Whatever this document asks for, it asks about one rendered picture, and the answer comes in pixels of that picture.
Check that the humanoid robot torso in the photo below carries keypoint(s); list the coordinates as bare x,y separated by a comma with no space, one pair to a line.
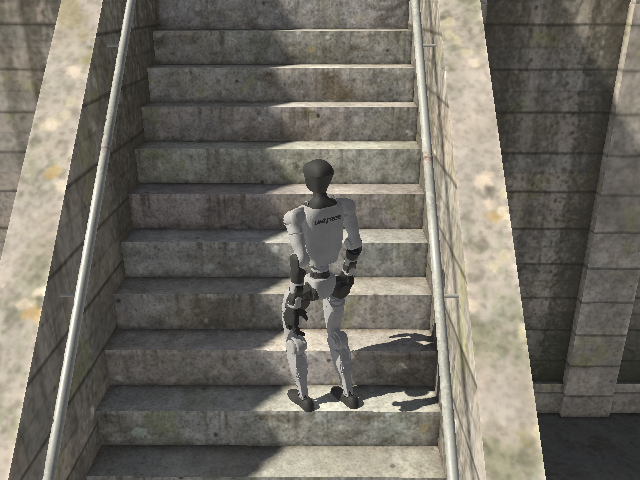
323,233

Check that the robot left upper arm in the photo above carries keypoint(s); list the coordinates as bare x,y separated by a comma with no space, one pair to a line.
293,221

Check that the robot left forearm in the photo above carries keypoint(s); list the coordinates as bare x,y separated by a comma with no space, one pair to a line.
296,284

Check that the robot right hand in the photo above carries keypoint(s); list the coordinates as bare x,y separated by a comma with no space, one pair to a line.
349,279

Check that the robot left thigh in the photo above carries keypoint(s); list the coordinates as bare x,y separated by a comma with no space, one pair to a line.
299,340

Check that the robot right forearm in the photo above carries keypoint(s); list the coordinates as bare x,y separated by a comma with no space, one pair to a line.
350,261

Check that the robot left hand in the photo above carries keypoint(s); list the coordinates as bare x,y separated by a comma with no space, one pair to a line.
291,318

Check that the robot right upper arm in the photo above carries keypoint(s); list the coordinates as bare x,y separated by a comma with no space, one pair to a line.
353,241

